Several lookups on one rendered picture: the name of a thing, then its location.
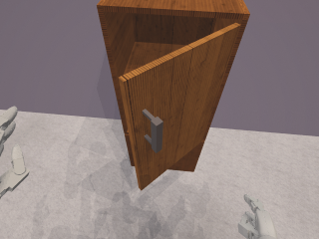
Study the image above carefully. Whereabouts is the cupboard door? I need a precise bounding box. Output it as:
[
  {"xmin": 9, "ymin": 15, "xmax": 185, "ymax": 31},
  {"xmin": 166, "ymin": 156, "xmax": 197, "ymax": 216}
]
[{"xmin": 119, "ymin": 23, "xmax": 241, "ymax": 190}]

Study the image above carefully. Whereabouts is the left robot hand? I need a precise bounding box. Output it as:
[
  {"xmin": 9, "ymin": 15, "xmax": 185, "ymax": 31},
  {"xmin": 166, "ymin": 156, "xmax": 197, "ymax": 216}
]
[{"xmin": 0, "ymin": 106, "xmax": 30, "ymax": 199}]

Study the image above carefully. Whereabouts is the handle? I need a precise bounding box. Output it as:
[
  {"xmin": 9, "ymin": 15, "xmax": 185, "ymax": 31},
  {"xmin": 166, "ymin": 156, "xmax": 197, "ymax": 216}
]
[{"xmin": 142, "ymin": 109, "xmax": 163, "ymax": 153}]

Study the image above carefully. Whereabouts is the right robot hand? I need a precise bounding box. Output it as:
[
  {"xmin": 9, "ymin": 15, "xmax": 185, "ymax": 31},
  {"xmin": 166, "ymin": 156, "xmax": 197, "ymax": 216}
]
[{"xmin": 237, "ymin": 194, "xmax": 278, "ymax": 239}]

